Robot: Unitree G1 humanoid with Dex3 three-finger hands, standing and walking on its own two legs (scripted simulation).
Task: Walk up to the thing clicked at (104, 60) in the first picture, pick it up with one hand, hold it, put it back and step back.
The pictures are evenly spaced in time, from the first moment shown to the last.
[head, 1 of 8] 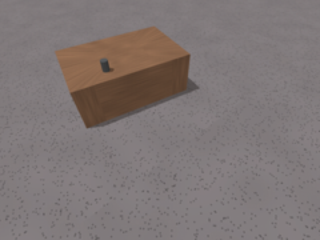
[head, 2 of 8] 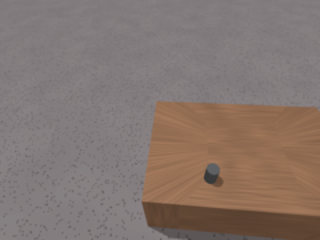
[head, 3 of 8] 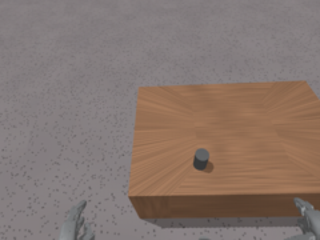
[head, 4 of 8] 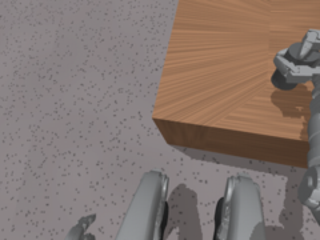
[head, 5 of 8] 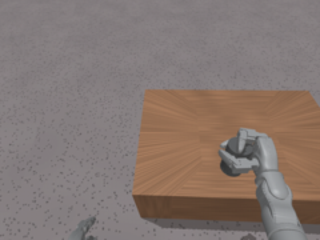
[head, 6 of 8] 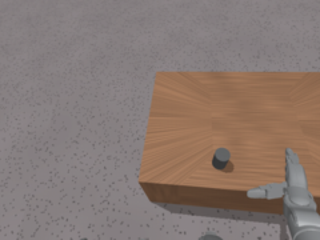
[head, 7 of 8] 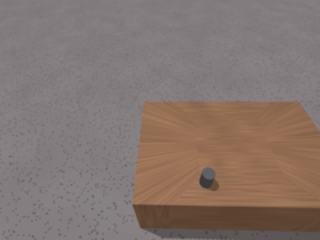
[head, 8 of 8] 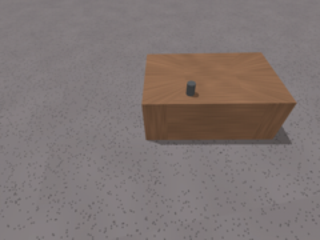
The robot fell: no
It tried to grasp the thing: yes
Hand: right
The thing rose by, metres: 0.34
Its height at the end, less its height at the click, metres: +0.00
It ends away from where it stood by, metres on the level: 0.04
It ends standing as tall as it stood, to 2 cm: yes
